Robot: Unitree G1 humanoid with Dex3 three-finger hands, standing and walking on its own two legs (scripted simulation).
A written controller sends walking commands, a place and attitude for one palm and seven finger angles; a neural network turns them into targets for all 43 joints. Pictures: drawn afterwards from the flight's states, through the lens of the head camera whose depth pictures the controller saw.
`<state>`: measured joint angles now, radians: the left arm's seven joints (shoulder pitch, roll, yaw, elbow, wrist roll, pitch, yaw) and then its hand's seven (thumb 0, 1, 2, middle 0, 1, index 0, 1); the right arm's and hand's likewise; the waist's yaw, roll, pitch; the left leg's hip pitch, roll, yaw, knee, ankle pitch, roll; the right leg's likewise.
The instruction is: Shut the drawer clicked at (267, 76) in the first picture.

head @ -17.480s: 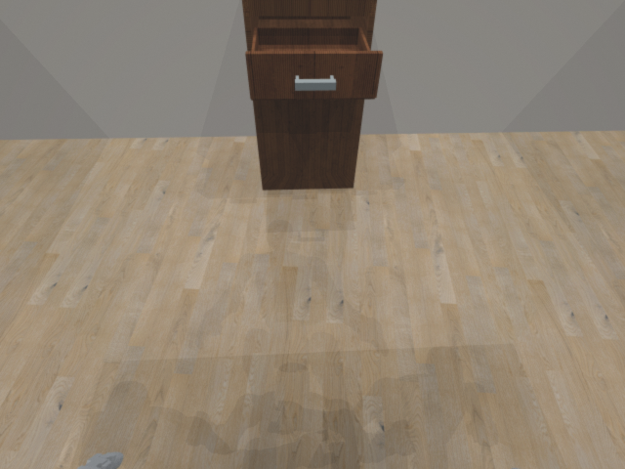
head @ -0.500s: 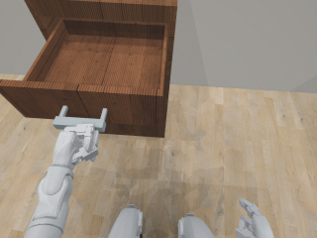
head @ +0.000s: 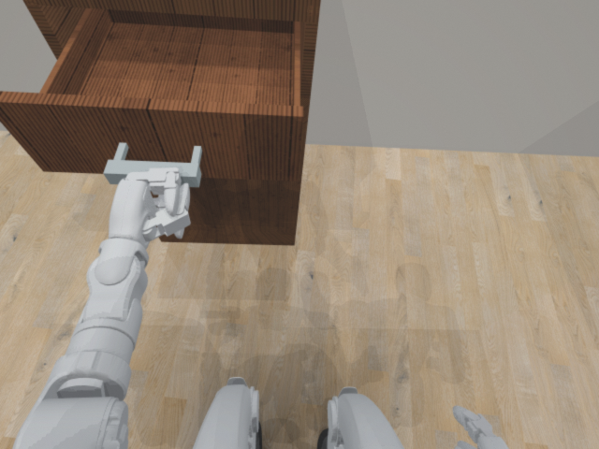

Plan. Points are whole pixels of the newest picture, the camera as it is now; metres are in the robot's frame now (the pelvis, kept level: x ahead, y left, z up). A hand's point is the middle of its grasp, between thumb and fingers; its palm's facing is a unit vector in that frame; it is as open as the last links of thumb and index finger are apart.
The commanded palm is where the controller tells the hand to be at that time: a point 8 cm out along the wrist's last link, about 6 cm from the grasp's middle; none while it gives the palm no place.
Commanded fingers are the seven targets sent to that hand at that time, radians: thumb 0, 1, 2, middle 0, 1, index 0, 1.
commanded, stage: push the drawer shut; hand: left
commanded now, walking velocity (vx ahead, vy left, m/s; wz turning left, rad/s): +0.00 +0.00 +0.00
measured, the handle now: (157, 162) +0.49 +0.20 +0.05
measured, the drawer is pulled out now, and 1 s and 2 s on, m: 0.21 0.10 0.00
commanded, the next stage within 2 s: pull the fist back off the drawer in 1.96 s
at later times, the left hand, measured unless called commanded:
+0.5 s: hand (190, 171) +0.48 +0.16 +0.04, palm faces -0.03 -1.00 -0.06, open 3.1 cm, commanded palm +0.48 +0.20 +0.05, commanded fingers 0.00 0.90 0.90 -1.40 -1.60 -1.40 -1.60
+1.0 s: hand (192, 146) +0.53 +0.16 +0.04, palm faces -0.03 -1.00 -0.05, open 3.4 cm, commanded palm +0.54 +0.19 +0.05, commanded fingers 0.00 0.90 0.90 -1.40 -1.60 -1.40 -1.60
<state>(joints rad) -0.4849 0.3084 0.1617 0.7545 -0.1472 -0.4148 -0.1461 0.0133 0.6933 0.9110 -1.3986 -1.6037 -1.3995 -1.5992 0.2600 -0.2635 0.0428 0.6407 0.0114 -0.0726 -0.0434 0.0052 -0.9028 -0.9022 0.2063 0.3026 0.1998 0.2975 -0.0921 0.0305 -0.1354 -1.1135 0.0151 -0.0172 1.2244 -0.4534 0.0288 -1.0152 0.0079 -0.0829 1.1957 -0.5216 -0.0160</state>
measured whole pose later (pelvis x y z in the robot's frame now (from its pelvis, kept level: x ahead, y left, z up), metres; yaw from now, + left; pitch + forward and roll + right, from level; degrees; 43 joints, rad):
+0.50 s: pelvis +0.01 +0.00 +0.00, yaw -1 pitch +23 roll -3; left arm -0.73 0.37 0.29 1.04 -0.08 -0.49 -0.16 0.01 0.69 0.89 -1.40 -1.60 -1.40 -1.60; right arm 0.31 -0.26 0.04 0.65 -0.02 0.00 -0.01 0.00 -0.90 -0.90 0.21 0.30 0.20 0.30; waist -0.14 0.03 -0.14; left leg -1.17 0.03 -0.01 1.24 -0.47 0.03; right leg -1.07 0.02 -0.07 1.21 -0.53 -0.01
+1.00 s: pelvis +0.01 +0.00 -0.01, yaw -2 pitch +25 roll -5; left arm -0.91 0.48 0.34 1.17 -0.06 -0.44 -0.19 0.07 0.67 0.88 -1.40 -1.60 -1.40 -1.60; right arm 0.33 -0.27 0.05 0.65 -0.03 0.01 0.00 0.00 -0.90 -0.90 0.21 0.30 0.20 0.30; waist -0.18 0.05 -0.13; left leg -1.25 0.05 -0.03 1.29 -0.48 0.02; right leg -1.15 0.04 -0.09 1.24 -0.53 -0.03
